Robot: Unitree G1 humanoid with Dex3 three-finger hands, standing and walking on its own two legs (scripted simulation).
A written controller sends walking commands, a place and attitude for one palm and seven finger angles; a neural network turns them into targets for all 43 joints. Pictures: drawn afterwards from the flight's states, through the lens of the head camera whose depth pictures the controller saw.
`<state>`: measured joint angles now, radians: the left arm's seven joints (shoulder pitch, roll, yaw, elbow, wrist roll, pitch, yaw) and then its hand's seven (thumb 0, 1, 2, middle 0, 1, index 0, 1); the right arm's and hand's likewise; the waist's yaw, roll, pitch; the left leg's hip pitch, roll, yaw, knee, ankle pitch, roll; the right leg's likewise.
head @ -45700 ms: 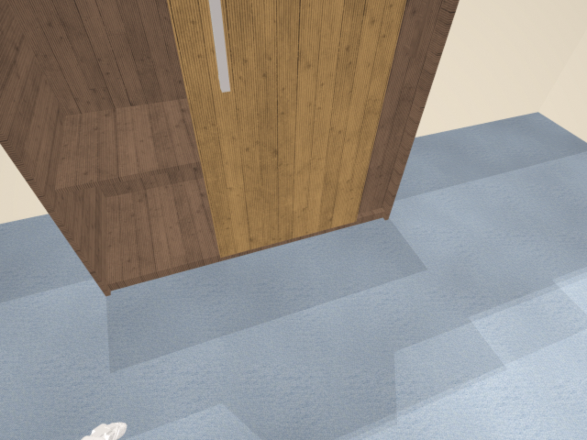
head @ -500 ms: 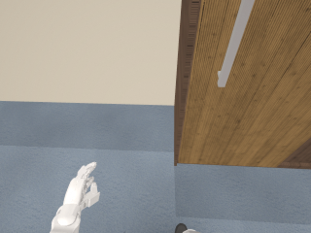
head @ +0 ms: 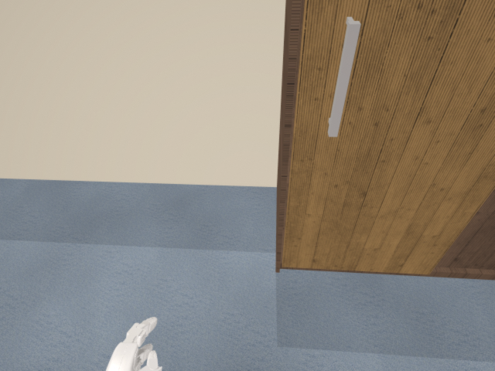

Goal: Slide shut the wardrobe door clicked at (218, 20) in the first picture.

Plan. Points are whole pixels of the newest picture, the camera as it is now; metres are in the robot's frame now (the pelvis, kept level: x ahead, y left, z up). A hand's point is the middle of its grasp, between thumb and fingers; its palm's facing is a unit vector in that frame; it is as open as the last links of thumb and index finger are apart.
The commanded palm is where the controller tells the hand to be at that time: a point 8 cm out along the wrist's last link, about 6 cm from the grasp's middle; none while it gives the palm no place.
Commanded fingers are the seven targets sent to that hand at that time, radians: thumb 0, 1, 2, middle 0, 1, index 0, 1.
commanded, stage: stop stepping back and stand still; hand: right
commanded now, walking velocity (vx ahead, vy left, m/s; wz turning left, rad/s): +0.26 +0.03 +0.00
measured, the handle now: (340, 81) +0.71 -0.16 +0.16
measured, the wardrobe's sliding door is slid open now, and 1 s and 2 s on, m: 0.01 0.01 0.01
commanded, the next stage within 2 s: let the arm hang, fingers relaxed in 0.50 s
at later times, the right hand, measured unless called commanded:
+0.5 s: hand out of the picture +0.18 -0.28 +0.18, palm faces +0.46 +0.74 -0.48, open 7.4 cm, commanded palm +0.12 -0.32 +0.18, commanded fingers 0.00 -0.90 -0.90 0.20 0.30 0.20 0.30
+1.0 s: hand out of the picture +0.02 -0.20 -0.18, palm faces +0.04 +0.98 -0.19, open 6.9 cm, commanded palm none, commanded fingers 0.00 -0.90 -0.90 0.20 0.30 0.20 0.30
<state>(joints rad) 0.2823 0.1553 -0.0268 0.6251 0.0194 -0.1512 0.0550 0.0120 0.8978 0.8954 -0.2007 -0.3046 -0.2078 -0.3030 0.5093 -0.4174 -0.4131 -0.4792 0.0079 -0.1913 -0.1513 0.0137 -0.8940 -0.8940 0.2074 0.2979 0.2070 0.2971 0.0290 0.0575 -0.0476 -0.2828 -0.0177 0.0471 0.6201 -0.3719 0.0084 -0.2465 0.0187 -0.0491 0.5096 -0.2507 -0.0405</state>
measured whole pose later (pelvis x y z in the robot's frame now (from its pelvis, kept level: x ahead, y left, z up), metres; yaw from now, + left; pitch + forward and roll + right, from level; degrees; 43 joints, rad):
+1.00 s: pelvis -0.04 -0.01 -0.01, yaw -4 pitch -1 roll +2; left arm 0.28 0.23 0.03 0.92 0.03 0.06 0.00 0.01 0.90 0.90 -0.20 -0.30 -0.20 -0.30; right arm 0.26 -0.20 -0.02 0.86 -0.03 0.04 -0.01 -0.04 -1.00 -0.89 0.21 0.30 0.21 0.30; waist 0.03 0.00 0.06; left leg -0.33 -0.03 0.03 0.59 -0.24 0.02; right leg -0.36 -0.01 0.01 0.68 -0.34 -0.03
